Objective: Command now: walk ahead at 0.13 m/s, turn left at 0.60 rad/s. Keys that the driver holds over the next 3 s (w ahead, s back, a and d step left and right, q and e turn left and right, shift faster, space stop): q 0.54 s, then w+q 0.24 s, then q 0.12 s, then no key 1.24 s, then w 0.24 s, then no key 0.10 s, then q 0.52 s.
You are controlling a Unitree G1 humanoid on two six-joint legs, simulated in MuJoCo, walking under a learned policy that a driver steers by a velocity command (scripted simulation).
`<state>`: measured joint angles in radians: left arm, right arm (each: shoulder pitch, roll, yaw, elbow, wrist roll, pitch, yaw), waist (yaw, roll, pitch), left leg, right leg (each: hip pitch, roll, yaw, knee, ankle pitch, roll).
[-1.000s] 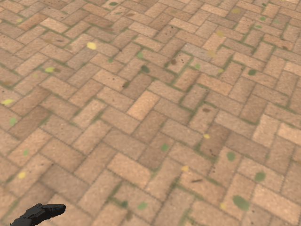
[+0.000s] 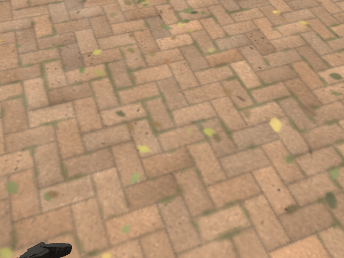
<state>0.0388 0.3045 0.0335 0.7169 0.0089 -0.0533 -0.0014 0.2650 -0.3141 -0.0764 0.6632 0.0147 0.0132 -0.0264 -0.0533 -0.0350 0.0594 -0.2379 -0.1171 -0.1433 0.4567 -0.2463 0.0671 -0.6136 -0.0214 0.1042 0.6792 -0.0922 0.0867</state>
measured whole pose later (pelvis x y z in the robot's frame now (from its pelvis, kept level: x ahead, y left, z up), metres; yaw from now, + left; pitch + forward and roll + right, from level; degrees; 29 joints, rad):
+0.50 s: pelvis +0.07 -0.01 -0.01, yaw +18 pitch +1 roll -2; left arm 0.11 0.30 0.06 0.75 -0.01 0.02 0.02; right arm 0.19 -0.31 -0.07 0.62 0.01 0.07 0.00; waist 0.01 -0.01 0.07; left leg -0.33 0.04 0.02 0.65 -0.30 -0.01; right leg -0.30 -0.08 -0.15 0.47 -0.17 0.02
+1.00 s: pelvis +0.17 +0.03 -0.01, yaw +35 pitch +2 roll -1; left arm 0.06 0.30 0.07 0.73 0.02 -0.07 -0.02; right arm 0.32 -0.32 -0.08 0.66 0.01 0.02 -0.04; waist -0.05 0.02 0.01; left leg -0.22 -0.09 -0.24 0.65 -0.46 0.02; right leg -0.35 0.04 0.04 0.47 -0.13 0.00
